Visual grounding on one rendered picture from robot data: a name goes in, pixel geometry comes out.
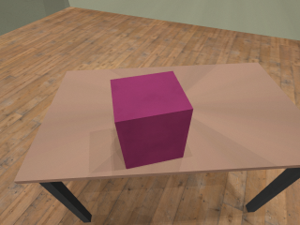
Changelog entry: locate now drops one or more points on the carton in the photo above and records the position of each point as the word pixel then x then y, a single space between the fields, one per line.
pixel 152 116

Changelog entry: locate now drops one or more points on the table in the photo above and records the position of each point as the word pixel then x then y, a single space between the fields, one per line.
pixel 241 121

